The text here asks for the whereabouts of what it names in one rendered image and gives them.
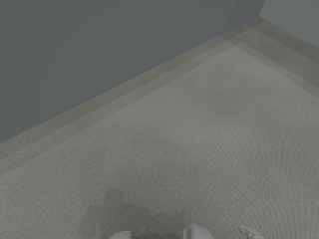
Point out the right robot hand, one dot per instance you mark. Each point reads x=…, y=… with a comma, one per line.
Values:
x=249, y=233

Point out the right robot thigh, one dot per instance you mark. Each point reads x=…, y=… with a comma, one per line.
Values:
x=196, y=232

